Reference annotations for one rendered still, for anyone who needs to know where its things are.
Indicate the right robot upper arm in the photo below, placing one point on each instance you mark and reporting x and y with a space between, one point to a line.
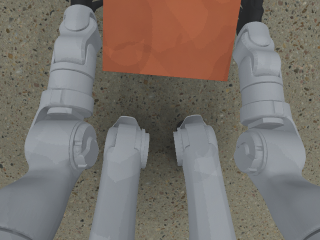
274 160

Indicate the robot left hand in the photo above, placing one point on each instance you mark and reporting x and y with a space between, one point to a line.
93 5

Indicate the left robot forearm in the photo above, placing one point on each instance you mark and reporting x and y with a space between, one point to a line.
72 71

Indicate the left robot upper arm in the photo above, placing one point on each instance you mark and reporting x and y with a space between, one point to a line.
57 152

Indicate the left robot thigh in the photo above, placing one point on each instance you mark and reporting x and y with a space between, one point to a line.
115 211

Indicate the robot right hand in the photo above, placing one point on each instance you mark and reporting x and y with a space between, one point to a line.
251 11

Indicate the carton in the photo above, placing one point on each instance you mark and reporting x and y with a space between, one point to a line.
173 38

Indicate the right robot forearm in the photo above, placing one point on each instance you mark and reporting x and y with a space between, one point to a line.
260 80

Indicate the left robot shin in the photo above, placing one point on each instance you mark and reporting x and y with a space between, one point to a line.
112 132

